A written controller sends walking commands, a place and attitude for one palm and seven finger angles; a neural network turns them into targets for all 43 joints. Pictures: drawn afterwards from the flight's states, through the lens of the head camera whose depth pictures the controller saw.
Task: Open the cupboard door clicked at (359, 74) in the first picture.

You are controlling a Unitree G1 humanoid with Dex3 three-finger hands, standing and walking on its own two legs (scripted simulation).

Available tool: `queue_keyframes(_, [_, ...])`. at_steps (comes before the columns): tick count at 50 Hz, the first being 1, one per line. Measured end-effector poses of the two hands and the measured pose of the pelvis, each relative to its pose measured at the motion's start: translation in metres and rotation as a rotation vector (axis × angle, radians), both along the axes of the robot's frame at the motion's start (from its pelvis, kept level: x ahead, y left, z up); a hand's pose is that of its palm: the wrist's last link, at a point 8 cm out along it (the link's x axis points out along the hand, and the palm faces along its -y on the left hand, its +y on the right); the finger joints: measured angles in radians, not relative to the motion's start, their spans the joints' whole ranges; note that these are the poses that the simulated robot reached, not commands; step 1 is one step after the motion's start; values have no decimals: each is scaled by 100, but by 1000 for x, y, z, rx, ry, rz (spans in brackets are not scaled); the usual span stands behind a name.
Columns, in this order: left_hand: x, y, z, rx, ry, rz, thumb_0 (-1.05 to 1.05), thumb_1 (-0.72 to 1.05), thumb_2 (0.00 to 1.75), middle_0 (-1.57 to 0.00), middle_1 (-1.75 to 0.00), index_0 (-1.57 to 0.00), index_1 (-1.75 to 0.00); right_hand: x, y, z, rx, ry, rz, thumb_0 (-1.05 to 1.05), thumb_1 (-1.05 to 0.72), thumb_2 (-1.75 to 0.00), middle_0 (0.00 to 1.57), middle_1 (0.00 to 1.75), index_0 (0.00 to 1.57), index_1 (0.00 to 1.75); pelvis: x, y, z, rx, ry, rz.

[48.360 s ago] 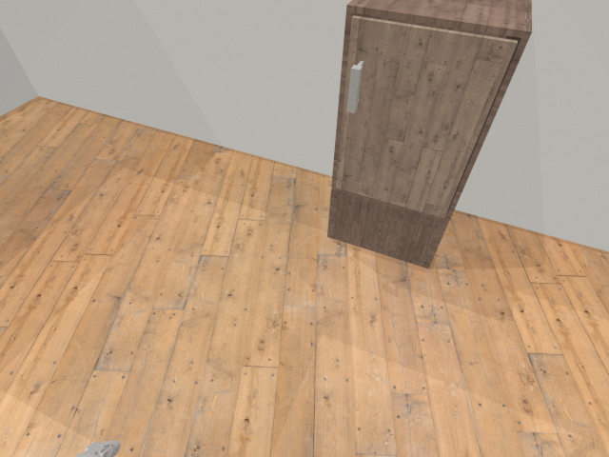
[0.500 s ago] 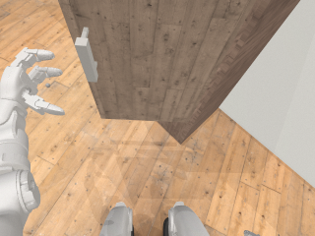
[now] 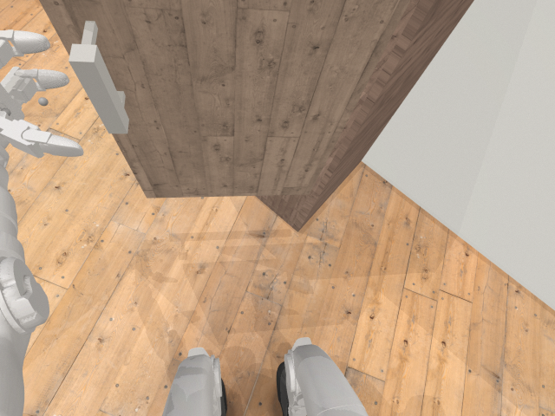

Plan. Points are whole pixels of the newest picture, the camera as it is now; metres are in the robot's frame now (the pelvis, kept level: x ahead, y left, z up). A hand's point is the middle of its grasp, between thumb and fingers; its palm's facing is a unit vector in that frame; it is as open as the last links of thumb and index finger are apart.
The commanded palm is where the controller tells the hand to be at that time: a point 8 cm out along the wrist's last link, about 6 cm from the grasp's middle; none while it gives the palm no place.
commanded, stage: move the hooked fingers beside the handle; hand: left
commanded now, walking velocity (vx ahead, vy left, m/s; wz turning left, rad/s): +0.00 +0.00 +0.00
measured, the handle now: (105, 81) +0.55 +0.19 +0.07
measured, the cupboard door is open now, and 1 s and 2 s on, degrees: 45 45 45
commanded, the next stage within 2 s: slide the fingers in behind the handle in 0.68 s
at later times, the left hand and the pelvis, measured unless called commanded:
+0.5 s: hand (39, 114) +0.49 +0.25 +0.07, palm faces +0.00 -1.00 -0.01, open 14.0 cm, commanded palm +0.48 +0.29 +0.07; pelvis +0.00 +0.00 +0.00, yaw +1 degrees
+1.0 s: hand (48, 114) +0.49 +0.24 +0.07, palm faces -0.01 -1.00 +0.00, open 14.0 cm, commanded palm +0.48 +0.28 +0.07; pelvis +0.00 +0.00 +0.00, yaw +1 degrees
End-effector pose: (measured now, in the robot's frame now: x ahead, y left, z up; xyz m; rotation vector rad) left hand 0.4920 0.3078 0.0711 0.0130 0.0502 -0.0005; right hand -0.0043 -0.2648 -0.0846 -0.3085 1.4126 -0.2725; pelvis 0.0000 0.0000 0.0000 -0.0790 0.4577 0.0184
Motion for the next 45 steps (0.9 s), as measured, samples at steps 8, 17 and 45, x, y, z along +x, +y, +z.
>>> queue_keyframes(8, [-12, 2, -5, -1, 3, 6, -2, -50, 30, -30, -120, -30, -120, 7, 3, 3, 14, -13, -1, 0, -91, -90, 20, 30, 20, 30, 3, 1, 4, 1, -12, -4])
queue_keyframes(17, [-20, 4, 2, -6, -1, 11, -2, -50, 30, -30, -120, -30, -120, 27, 2, 4, 10, -61, 32, 0, -91, -90, 20, 30, 20, 30, 2, 1, 7, 0, -31, 9])
queue_keyframes(45, [-18, 2, 1, 4, -19, -4, -2, -50, 30, -30, -120, -30, -120, 9, 1, -2, 9, -22, 18, 0, -91, -90, 20, 30, 20, 30, -3, 0, 1, -3, -20, 9])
